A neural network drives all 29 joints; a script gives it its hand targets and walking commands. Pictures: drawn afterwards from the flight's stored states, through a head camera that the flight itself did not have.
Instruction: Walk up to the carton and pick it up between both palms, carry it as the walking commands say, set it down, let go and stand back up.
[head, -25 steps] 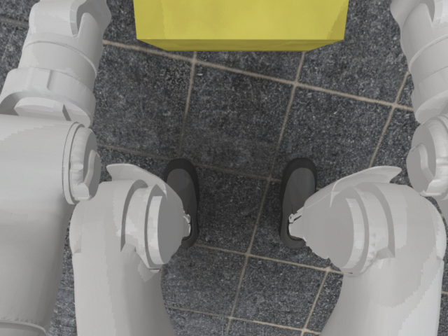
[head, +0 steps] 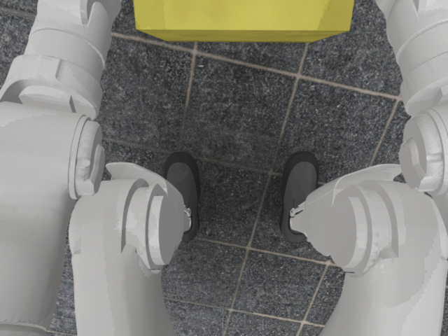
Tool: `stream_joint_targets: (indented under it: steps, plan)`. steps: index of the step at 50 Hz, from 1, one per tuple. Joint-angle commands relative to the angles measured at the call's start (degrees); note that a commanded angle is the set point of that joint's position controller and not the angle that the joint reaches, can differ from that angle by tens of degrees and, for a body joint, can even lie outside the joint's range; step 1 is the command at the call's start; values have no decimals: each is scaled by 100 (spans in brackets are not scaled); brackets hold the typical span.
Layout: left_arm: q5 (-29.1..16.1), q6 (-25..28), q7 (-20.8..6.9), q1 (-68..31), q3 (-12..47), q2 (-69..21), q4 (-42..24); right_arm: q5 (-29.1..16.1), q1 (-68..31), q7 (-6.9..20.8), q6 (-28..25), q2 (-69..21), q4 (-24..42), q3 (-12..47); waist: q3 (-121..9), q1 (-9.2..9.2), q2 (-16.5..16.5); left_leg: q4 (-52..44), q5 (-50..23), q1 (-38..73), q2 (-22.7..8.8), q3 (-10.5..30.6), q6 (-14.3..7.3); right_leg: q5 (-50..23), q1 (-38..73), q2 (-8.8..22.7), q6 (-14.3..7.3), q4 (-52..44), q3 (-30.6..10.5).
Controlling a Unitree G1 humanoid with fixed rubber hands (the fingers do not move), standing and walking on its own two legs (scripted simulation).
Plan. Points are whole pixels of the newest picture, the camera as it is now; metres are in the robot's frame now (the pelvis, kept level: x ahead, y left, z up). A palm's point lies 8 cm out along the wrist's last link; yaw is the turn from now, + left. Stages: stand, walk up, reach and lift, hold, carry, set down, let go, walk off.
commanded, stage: reach and lift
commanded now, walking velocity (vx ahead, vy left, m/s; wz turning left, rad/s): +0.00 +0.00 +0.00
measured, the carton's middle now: out of the picture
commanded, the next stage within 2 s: none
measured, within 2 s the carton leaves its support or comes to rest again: leaves its support in 0.66 s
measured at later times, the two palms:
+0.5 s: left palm out of the picture +0.56 +0.18 -0.19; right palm out of the picture +0.57 -0.17 -0.19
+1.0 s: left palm out of the picture +0.56 +0.17 -0.11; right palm out of the picture +0.57 -0.18 -0.11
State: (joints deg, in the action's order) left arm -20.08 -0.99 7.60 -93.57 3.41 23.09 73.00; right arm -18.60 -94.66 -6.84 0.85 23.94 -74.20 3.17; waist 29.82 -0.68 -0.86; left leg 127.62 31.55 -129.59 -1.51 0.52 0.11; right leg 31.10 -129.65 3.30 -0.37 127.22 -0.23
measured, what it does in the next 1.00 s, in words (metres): stands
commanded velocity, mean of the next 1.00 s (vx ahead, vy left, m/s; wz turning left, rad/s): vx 0.00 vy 0.00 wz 0.00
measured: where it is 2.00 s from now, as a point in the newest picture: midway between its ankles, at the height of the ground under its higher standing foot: (240, 210)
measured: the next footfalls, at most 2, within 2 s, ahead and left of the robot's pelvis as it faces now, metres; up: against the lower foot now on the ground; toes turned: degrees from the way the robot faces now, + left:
none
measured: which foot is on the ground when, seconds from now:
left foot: down 0.00-1.00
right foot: down 0.00-1.00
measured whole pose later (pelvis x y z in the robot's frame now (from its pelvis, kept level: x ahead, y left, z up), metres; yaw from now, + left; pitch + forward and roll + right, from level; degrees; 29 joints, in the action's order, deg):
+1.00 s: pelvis +0.00 +0.00 +0.01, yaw +0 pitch +36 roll +0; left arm -7.7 -11.7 5.6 -86.3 -9.2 19.7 63.7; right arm -7.0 -86.5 -4.7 11.4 20.7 -64.1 -8.8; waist 18.0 -0.2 0.1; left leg 124.7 31.3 -129.2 -0.7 1.3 0.9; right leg 30.9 -129.4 0.8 0.6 124.5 -1.0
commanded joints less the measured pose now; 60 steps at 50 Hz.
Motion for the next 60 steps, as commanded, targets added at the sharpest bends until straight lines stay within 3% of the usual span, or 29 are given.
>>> stream_joint_targets:
  steps: [1, 7, 12, 18, 25, 33, 38, 46, 60]
  plan:
    - [25, 18, -715, -2272, 472, -2003, -921, 51, -2173, 674, -30, -1848, 866, 339, -7186, 163, 28, -851, -1820, 3415, 459, -107, 135, -1802, 3489, -542, 11, -778, 132]
    - [323, -303, -1430, -2624, 398, -4096, -1378, 271, -2531, 1398, 282, -3933, 1334, 394, -6747, 172, 81, -783, -1547, 3125, 537, -213, 76, -1560, 3239, -632, -35, -696, 224]
    - [397, -542, -1718, -2553, 295, -4579, -1696, 289, -2368, 1690, 514, -4429, 1535, 381, -6580, 180, 63, -718, -1404, 2989, 534, -302, 57, -1450, 3059, -635, -57, -652, 255]
    - [358, -677, -1891, -2497, 278, -4802, -1849, 240, -2268, 1811, 660, -4695, 1687, 448, -6526, 144, 94, -674, -1271, 2876, 532, -356, 22, -1373, 3118, -632, -77, -609, 262]
    - [131, -636, -1900, -2757, 518, -5018, -2145, 102, -2520, 1794, 634, -4999, 2040, 585, -7253, 110, 68, -608, -1692, 3182, 556, -384, 0, -1791, 3454, -681, -84, -555, 295]
    - [-210, -516, -1608, -3372, 977, -5117, -3205, -188, -3191, 1589, 523, -5127, 3115, 908, -9592, 88, 110, -609, -2702, 4380, 646, -390, -1, -2609, 4298, -782, -15, -568, 411]
    - [87, -532, -1502, -3338, 775, -5068, -3010, -3, -3106, 1541, 562, -5152, 2857, 680, -9036, 37, 108, -821, -2200, 4016, 669, -435, -15, -2076, 3882, -832, 22, -810, 448]
    - [806, -788, -1721, -2782, -71, -5297, -2259, 726, -2400, 1762, 856, -5434, 2146, -8, -7659, 0, 88, -1177, -1267, 3125, 690, -525, -53, -1201, 3166, -869, -17, -1155, 473]
    - [729, -1161, -1790, -2732, 320, -6034, -3492, 641, -2555, 1841, 1180, -5939, 3436, 327, -10086, 95, 126, -1290, -2187, 3937, 771, -546, 11, -2181, 3974, -926, 30, -1294, 551]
